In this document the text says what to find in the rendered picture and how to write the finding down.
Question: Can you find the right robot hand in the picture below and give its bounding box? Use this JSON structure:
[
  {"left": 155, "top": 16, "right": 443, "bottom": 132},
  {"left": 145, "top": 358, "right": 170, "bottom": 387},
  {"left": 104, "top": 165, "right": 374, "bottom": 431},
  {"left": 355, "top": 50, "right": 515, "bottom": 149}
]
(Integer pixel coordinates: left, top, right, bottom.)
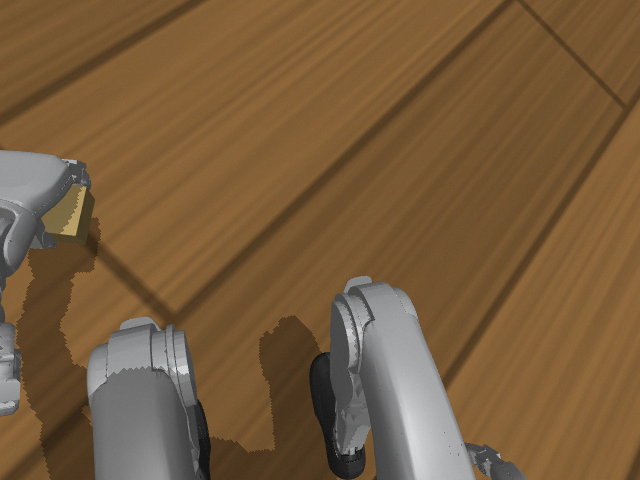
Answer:
[{"left": 464, "top": 443, "right": 528, "bottom": 480}]

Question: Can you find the right robot foot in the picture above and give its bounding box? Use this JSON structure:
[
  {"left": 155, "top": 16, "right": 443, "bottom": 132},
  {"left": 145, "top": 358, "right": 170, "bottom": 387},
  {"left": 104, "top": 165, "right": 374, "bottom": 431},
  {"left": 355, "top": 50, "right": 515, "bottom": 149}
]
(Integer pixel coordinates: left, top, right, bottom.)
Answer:
[{"left": 309, "top": 352, "right": 366, "bottom": 480}]

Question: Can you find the left robot hand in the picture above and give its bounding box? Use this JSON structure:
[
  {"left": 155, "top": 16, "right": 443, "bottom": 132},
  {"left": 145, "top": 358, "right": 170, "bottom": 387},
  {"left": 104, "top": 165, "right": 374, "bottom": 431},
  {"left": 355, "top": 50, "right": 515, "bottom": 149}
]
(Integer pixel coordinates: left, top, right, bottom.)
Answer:
[{"left": 0, "top": 150, "right": 91, "bottom": 249}]

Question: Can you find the left robot arm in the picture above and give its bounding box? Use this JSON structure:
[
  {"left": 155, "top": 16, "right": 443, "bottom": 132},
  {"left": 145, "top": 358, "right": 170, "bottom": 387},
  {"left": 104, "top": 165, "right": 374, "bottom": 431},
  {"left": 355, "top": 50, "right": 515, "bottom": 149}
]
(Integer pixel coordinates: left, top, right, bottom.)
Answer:
[{"left": 0, "top": 199, "right": 38, "bottom": 417}]

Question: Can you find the small box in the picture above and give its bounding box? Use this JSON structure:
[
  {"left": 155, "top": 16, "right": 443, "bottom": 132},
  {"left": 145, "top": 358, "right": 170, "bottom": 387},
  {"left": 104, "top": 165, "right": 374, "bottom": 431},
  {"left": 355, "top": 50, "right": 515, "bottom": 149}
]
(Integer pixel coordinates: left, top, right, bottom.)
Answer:
[{"left": 41, "top": 185, "right": 95, "bottom": 245}]

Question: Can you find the left robot foot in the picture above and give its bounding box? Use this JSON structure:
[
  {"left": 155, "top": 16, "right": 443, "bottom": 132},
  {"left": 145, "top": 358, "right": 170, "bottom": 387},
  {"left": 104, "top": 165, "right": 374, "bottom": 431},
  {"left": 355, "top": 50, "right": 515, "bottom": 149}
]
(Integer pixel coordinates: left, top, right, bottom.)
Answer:
[{"left": 194, "top": 398, "right": 211, "bottom": 480}]

